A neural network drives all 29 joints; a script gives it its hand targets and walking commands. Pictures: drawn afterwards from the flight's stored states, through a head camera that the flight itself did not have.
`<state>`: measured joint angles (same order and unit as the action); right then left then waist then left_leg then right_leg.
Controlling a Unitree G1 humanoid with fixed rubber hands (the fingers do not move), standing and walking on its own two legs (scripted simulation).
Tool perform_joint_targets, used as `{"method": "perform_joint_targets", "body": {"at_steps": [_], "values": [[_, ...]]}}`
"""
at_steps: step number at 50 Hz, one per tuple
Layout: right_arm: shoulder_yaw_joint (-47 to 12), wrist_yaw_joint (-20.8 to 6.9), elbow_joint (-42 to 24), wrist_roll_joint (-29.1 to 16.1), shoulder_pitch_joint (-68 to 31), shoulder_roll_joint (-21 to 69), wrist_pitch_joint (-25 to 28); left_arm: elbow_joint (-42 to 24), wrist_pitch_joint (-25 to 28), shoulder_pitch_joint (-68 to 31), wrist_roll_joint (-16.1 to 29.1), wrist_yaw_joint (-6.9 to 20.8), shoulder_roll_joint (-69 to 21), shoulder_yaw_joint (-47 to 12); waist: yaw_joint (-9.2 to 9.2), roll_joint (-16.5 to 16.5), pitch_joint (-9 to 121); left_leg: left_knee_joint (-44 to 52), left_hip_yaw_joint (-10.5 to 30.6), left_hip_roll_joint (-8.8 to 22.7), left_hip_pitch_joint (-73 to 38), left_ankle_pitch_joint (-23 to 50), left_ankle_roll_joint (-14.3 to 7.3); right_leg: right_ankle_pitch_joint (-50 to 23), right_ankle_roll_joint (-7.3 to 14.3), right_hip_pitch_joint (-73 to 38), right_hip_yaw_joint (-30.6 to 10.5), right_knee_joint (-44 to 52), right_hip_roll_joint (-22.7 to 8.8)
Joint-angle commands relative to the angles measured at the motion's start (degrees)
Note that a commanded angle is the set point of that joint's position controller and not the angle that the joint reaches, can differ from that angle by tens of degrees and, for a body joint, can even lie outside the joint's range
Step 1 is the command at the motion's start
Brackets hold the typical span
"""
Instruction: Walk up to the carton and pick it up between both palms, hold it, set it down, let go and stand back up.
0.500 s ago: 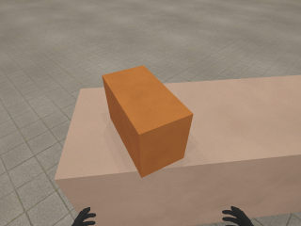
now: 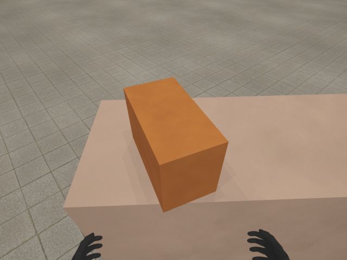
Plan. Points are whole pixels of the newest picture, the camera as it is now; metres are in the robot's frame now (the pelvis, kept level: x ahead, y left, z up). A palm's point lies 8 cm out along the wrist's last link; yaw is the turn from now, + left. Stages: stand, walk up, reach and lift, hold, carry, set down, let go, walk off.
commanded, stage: reach and lift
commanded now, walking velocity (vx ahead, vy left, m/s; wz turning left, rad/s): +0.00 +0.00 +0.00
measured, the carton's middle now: (168, 138) +0.48 +0.03 +0.02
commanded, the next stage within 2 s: none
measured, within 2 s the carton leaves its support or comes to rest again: neither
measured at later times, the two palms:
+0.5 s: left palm out of the picture +0.13 +0.17 -0.03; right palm out of the picture +0.11 -0.25 -0.05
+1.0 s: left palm out of the picture +0.15 +0.15 +0.01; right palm out of the picture +0.13 -0.25 -0.03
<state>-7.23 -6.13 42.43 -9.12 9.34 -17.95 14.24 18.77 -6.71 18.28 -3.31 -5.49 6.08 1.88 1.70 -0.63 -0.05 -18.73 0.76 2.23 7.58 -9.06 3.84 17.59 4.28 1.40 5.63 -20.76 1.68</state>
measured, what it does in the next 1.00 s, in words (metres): stands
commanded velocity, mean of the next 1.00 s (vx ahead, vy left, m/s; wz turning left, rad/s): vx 0.00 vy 0.00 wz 0.00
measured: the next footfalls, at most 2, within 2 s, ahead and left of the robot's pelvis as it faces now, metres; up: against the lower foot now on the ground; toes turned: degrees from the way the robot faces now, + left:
none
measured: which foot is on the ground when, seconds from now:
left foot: down 0.00-1.00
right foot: down 0.00-1.00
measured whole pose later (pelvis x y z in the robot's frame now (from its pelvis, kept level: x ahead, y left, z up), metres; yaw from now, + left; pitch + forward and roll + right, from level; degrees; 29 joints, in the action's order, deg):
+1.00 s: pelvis -0.02 +0.00 +0.00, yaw -4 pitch -2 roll +1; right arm -13.1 -14.5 29.3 -26.5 15.4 -27.8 22.2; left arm -3.7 -3.7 24.6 -6.7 -19.5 -7.6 -4.4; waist 2.3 0.2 -1.1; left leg -22.8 -0.6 4.3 11.1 -9.9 4.1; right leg 16.3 5.2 6.2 2.2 -24.1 4.1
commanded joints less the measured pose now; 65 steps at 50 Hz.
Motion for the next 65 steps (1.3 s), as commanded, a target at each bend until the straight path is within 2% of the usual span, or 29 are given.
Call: {"method": "perform_joint_targets", "body": {"at_steps": [1,3,8,15,17,18,19,22,25,27,30,31,33,34,35,36,39,42,44,45,49,52,54,55,56,59,62,65], "values": [[2.68,-1.8,-6.79,-3.18,-1.2,-10.47,3.02,-13.12,3.82,-2.34,0.14,-1.83,1.76,-0.69,-2.49,-3.58,5.16,-2.05,0.33,-2.21,-11.07,18.22,-2.05,-39.47,-5.06,7.93,-5.29,3.79,-3.86],[2.71,-2.75,-5.97,-3.83,0.32,-11.62,3.17,-13.73,4.06,-1.08,-0.32,-2.68,0.07,-1.68,-2.73,-2.88,5.11,-2.3,0.53,-1.95,-11.52,19.7,-2.01,-38.18,-4.26,8.04,-4.5,3.88,-2.92],[2.4,-5.96,-6.47,-6.57,-0.84,-14.52,3.85,-13.29,4.6,-0.52,-1.02,-5.2,-3.53,-3.28,-2.49,-2.35,5.37,-2.88,0.54,-1.79,-10.86,18.75,-2.62,-27.59,-2.54,12.01,-3.63,4.66,-1.08],[3.07,-8.48,-10.12,-9.14,-3.3,-18.14,6.17,-15.48,5.35,-1.04,-2.59,-8.53,-5.87,-4.16,1.21,-3.91,5.67,-4.55,-0.27,-1.17,-8.1,10.97,-3.53,-15.12,-1.22,16.28,-4.51,4.67,-1.23],[3.54,-8.97,-10.61,-8.91,-3.58,-18.53,6.71,-16.63,5.6,-1.8,-2.67,-9.41,-7.06,-4.81,1.38,-5.17,5.84,-4.66,-0.84,-1.37,-6.95,8.28,-3.97,-12.34,-1.19,17.41,-4.76,4.54,-1.12],[3.36,-9.03,-11.18,-9.13,-3.63,-18.79,6.83,-16.4,5.58,-1.5,-3.06,-9.69,-6.94,-5.04,0.85,-5.63,5.51,-4.8,-0.71,-1.14,-7.0,7.68,-4.09,-12.09,-1.2,17.42,-4.84,4.57,-1.22],[3.55,-9.19,-11.86,-9.63,-3.61,-19.58,7.18,-17.5,5.64,-1.48,-3.17,-10.05,-7.28,-4.63,1.55,-5.49,5.5,-4.93,-0.77,-1.26,-6.76,7.4,-3.96,-11.25,-1.05,17.52,-5.37,4.3,-1.44],[3.86,-9.71,-12.65,-10.66,-3.41,-20.49,7.32,-20.84,5.44,-3.36,-2.85,-11.22,-8.29,-5.72,1.17,-4.77,4.88,-5.24,-1.09,-1.01,-6.6,4.45,-4.02,-6.38,-0.78,19.55,-5.79,4.81,-1.71],[4.48,-10.34,-11.53,-10.83,-2.95,-20.85,6.03,-21.68,3.88,-3.83,-2.69,-11.71,-9.68,-6.67,0.38,-5.33,1.84,-4.85,-1.03,-0.74,-6.08,-0.24,-4.03,-0.08,-0.13,22.3,-7.18,5.97,-2.45],[5.38,-10.63,-12.11,-11.27,-2.66,-21.54,5.24,-22.79,2.84,-3.0,-3.23,-11.98,-10.28,-6.99,-0.18,-4.39,0.42,-4.54,-1.09,-0.64,-5.54,-2.79,-4.17,2.88,0.19,23.35,-7.43,6.02,-2.65],[5.16,-10.67,-12.49,-11.89,-3.96,-20.44,3.87,-23.54,1.68,-5.33,-2.72,-12.11,-9.68,-6.56,-0.57,-5.78,-1.85,-3.98,-0.74,-0.62,-5.15,-6.29,-4.52,7.45,0.84,23.69,-9.09,6.74,-4.03],[5.42,-10.74,-14.19,-12.09,-3.9,-20.58,3.81,-25.45,1.65,-4.7,-2.42,-12.27,-10.12,-6.92,-0.25,-5.56,-1.72,-3.79,-0.89,-0.71,-5.5,-6.16,-4.47,7.38,0.82,23.49,-8.82,6.75,-3.8],[5.28,-10.61,-13.75,-12.01,-4.09,-19.58,4.03,-23.9,1.63,-5.76,-2.43,-12.51,-10.07,-7.29,-1.23,-6.17,-3.05,-3.15,-1.1,-0.72,-4.07,-6.5,-4.81,7.22,0.63,22.38,-8.81,6.63,-3.62],[4.35,-10.68,-15.11,-12.13,-4.02,-19.3,4.26,-25.37,1.96,-4.83,-2.72,-12.61,-10.8,-7.08,-0.47,-6.44,-2.25,-3.19,-1.21,-0.63,-4.33,-5.64,-4.74,5.39,0.61,20.74,-8.7,6.6,-3.75],[4.96,-10.61,-15.04,-12.78,-4.27,-20.16,4.55,-26.45,2.26,-4.96,-2.79,-12.98,-10.63,-7.28,-0.53,-5.28,-1.71,-2.93,-1.18,-0.55,-4.75,-5.24,-4.56,4.43,0.58,20.8,-8.58,5.95,-3.85],[4.01,-10.69,-16.52,-13.58,-3.88,-19.35,4.98,-28.19,2.79,-3.94,-2.28,-13.36,-11.9,-7.56,0.39,-5.68,-1.41,-2.83,-1.43,-0.57,-5.09,-2.69,-4.63,2.29,0.62,19.71,-8.99,6.12,-3.44],[2.9,-10.38,-16.4,-15.07,-2.42,-20.94,6.63,-28.96,3.88,-1.53,-2.56,-14.03,-12.5,-8.43,-0.05,-4.57,-0.93,-3.21,-1.81,-0.26,-5.63,3.59,-4.26,-7.6,-0.23,17.12,-7.46,4.63,-2.46],[0.79,-9.68,-17.06,-16.81,-0.82,-20.7,8.62,-29.2,5.07,2.11,-3.63,-13.94,-13.25,-7.31,1.3,-6.14,-0.77,-3.17,-2.44,-0.51,-2.42,7.68,-4.17,-18.57,-1.18,11.01,-7.63,3.4,-2.06],[-0.24,-9.04,-17.98,-17.54,-0.84,-21.42,9.91,-30.48,5.72,1.85,-3.81,-13.94,-13.35,-6.96,0.86,-7.42,2.07,-3.63,-2.34,-0.54,-1.48,8.72,-4.0,-24.8,-1.77,8.13,-7.77,2.36,-2.29],[-0.28,-8.73,-20.08,-17.92,-2.21,-22.07,10.51,-32.42,6.03,1.07,-3.62,-14.06,-12.39,-6.44,1.13,-8.39,3.69,-3.87,-2.42,-0.74,-0.91,9.48,-3.73,-27.52,-2.01,6.56,-7.77,1.6,-2.16],[0.69,-7.64,-24.8,-18.67,-2.14,-24.29,12.59,-38.2,6.8,3.57,-4.54,-14.64,-14.78,-6.4,2.14,-7.56,7.87,-5.08,-2.81,-0.46,0.88,12.38,-3.39,-36.58,-2.17,2.56,-9.62,-0.67,-2.47],[0.25,-7.79,-24.32,-19.01,-4.19,-24.59,12.27,-38.26,6.61,1.55,-3.94,-14.45,-14.6,-6.4,1.8,-8.89,7.65,-4.89,-2.97,-0.27,2.8,10.22,-3.34,-34.74,-1.99,3.78,-9.76,-0.49,-2.44],[-0.43,-7.53,-23.96,-19.24,-3.95,-23.98,11.07,-39.18,5.83,2.02,-3.82,-14.24,-14.35,-6.74,2.03,-8.75,8.92,-4.44,-2.95,-0.14,2.4,11.14,-3.17,-34.4,-1.68,4.3,-9.7,-0.48,-2.01],[-0.35,-7.74,-22.99,-19.64,-4.34,-25.23,10.66,-38.96,5.29,2.31,-3.59,-14.4,-14.32,-7.14,1.88,-7.45,8.38,-4.57,-2.73,-0.1,2.09,11.0,-3.3,-32.35,-1.68,5.74,-9.78,-0.24,-2.0],[-1.08,-7.62,-21.93,-19.79,-5.47,-24.58,9.59,-39.34,4.59,-0.38,-3.57,-13.98,-14.25,-7.2,1.69,-7.61,8.96,-4.28,-2.78,0.15,1.53,9.64,-3.36,-29.86,-1.43,6.63,-11.12,0.51,-2.53],[-1.63,-7.27,-22.8,-20.09,-8.34,-23.85,7.58,-39.72,2.23,-2.05,-2.75,-13.84,-14.12,-7.03,1.24,-7.66,7.97,-3.56,-2.49,0.02,0.89,7.84,-3.83,-26.6,-1.63,8.11,-11.46,1.51,-2.8],[-0.78,-6.92,-22.6,-19.27,-12.62,-23.8,5.55,-39.6,0.25,-6.39,-2.58,-13.74,-14.04,-6.52,2.13,-7.77,7.81,-2.14,-2.2,0.41,0.58,4.53,-4.54,-19.75,-1.29,9.91,-12.68,2.62,-3.35],[-1.3,-6.63,-23.98,-19.29,-14.3,-22.76,4.52,-41.42,-0.93,-8.59,-2.09,-14.1,-14.11,-6.19,2.69,-7.17,9.52,-1.56,-2.48,0.27,-0.78,6.48,-4.64,-21.54,-1.01,8.86,-12.65,3.06,-3.25]]}}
